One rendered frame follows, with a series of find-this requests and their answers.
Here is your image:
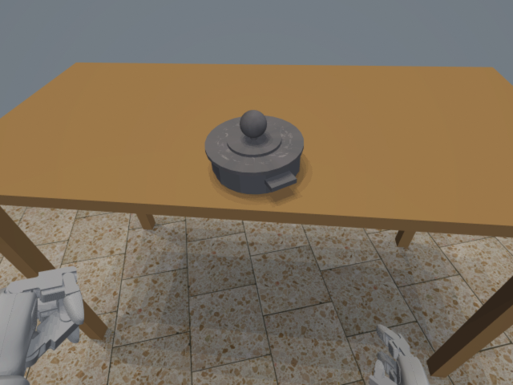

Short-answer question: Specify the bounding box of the pot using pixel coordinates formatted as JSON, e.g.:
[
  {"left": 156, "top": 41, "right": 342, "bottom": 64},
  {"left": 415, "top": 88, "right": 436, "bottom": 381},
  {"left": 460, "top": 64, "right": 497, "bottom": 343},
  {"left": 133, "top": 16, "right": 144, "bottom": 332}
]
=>
[{"left": 212, "top": 157, "right": 301, "bottom": 194}]

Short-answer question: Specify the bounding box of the lid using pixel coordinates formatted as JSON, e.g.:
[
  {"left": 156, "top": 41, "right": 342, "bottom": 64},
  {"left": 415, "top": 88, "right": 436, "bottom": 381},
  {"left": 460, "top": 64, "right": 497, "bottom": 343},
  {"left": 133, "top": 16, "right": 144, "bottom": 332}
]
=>
[{"left": 204, "top": 115, "right": 304, "bottom": 176}]

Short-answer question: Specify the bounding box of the robot right hand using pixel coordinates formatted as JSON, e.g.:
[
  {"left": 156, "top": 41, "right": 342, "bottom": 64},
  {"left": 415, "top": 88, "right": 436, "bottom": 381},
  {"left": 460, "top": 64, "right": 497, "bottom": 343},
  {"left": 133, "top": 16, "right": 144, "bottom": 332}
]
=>
[{"left": 370, "top": 324, "right": 430, "bottom": 385}]

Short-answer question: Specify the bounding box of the knob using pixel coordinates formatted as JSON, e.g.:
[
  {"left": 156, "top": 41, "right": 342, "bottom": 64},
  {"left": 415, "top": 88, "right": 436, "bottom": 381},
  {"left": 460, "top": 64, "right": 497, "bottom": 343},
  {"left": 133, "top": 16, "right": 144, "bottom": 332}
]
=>
[{"left": 240, "top": 110, "right": 267, "bottom": 138}]

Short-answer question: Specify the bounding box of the robot left hand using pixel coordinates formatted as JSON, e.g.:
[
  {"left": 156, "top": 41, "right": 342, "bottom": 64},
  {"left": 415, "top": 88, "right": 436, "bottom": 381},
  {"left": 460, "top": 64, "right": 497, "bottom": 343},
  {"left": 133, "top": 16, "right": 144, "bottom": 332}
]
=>
[{"left": 0, "top": 266, "right": 84, "bottom": 377}]

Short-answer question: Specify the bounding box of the table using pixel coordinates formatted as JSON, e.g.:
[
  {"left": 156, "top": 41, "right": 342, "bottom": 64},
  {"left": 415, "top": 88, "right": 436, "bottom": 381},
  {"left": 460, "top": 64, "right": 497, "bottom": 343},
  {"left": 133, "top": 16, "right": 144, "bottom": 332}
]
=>
[{"left": 0, "top": 63, "right": 513, "bottom": 378}]

